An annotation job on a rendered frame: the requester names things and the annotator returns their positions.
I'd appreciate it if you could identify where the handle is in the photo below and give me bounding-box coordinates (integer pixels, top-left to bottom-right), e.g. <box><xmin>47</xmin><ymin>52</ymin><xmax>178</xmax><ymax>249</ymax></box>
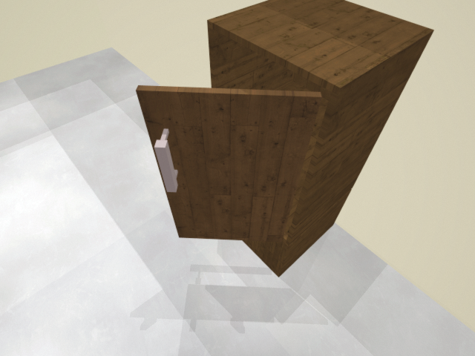
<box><xmin>154</xmin><ymin>128</ymin><xmax>178</xmax><ymax>192</ymax></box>

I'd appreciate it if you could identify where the cupboard door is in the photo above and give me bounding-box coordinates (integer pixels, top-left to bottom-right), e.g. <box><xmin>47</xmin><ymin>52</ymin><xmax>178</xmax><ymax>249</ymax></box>
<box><xmin>136</xmin><ymin>85</ymin><xmax>322</xmax><ymax>242</ymax></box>

